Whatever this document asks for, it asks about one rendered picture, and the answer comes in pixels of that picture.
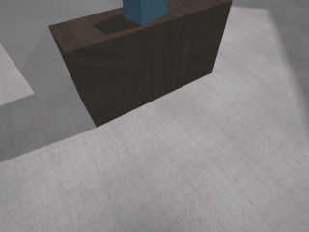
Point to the carton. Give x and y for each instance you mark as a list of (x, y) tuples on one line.
[(143, 12)]

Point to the pedestal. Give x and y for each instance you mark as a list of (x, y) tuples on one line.
[(117, 65)]

